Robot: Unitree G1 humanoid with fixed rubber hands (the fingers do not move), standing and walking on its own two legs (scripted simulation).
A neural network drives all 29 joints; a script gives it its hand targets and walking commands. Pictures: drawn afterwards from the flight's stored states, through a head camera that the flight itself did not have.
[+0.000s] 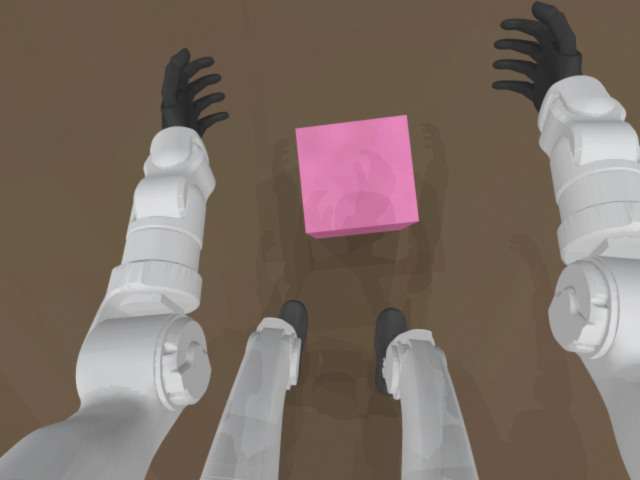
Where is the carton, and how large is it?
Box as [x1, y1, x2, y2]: [295, 115, 418, 238]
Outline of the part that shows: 406,115 295,129 306,233 318,238 394,230 405,227 418,220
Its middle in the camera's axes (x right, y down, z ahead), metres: +0.07 -0.11 +0.85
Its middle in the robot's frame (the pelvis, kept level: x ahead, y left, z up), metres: +0.51 +0.01 -0.52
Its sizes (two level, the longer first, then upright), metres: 0.210 0.200 0.250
